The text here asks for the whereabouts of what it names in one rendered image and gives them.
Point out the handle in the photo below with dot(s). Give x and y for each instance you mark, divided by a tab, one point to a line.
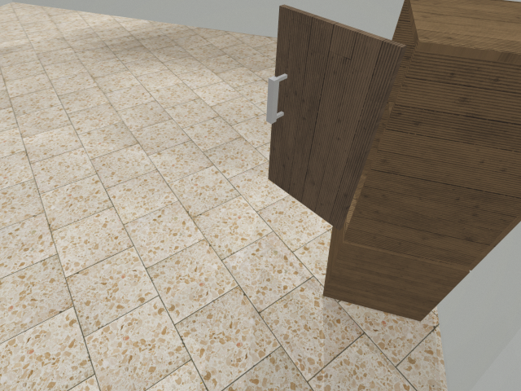
272	100

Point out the cupboard door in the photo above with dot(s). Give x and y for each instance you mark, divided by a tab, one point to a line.
338	83

